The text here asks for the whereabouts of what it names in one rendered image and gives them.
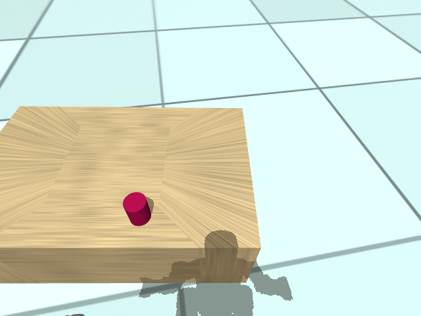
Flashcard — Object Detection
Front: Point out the can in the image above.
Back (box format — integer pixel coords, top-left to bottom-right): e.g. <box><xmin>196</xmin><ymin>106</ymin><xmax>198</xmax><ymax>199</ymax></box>
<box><xmin>123</xmin><ymin>192</ymin><xmax>151</xmax><ymax>226</ymax></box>

